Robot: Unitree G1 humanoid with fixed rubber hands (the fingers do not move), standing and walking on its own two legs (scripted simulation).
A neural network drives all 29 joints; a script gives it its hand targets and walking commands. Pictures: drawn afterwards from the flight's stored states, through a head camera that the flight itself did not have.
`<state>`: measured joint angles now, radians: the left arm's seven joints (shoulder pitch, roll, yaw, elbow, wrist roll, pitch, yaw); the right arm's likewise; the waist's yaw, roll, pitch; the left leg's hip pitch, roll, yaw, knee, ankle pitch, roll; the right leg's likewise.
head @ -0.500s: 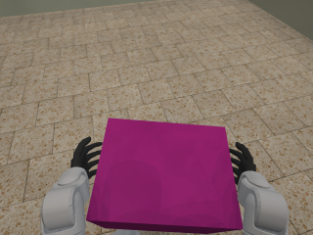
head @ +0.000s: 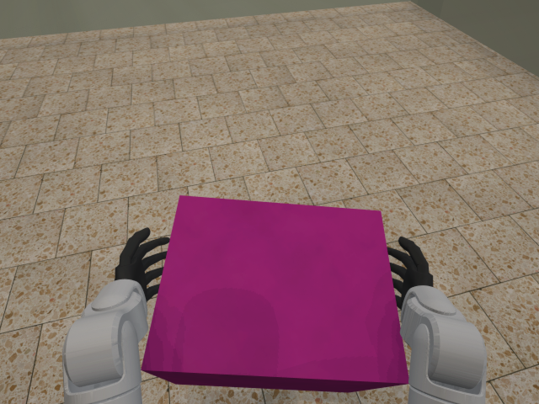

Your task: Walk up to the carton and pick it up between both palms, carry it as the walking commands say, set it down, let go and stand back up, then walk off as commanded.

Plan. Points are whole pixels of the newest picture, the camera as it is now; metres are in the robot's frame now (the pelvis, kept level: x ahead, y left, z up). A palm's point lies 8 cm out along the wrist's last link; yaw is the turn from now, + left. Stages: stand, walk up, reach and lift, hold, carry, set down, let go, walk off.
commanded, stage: carry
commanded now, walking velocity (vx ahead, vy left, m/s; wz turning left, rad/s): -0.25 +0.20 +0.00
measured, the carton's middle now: (271, 303) +0.28 +0.01 +0.00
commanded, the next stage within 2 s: none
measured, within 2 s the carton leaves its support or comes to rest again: neither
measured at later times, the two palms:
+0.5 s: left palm out of the picture +0.06 +0.33 +0.07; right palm out of the picture +0.10 -0.03 +0.08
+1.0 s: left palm out of the picture -0.09 +0.41 +0.08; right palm out of the picture -0.08 +0.05 +0.09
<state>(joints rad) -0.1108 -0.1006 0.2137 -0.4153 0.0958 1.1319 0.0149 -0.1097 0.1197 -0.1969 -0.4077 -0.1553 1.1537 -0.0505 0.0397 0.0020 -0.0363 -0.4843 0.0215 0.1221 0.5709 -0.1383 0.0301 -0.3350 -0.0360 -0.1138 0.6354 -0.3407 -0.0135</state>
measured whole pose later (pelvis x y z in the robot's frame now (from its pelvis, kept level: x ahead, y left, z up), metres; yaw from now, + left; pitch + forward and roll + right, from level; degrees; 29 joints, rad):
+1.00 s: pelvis -0.35 +0.23 +0.00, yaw +3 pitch +2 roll +2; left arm -0.11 -0.12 0.18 -0.44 0.16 1.15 0.03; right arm -0.15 0.08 -0.20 -0.41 -0.12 1.17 -0.05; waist -0.03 -0.06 0.00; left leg -0.30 0.02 0.03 0.53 -0.29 -0.06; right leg -0.50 -0.20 -0.05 0.59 -0.13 0.07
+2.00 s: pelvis -0.69 +0.42 +0.01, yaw +1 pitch +3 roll +1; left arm -0.17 -0.12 0.20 -0.33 0.13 1.15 0.05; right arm -0.14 0.12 -0.22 -0.39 -0.16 1.14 -0.07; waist 0.02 0.01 -0.04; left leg -0.52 -0.01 0.08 0.67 -0.30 0.01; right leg -0.34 -0.03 -0.11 0.61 -0.32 -0.03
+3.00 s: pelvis -1.04 +0.62 +0.01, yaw +3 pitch +2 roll +1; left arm -0.14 -0.11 0.21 -0.34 0.15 1.17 0.08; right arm -0.14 0.13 -0.18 -0.34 -0.12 1.13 -0.11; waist 0.01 -0.04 -0.01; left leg -0.35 0.05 0.03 0.60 -0.27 -0.04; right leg -0.55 -0.10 -0.01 0.86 -0.47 0.04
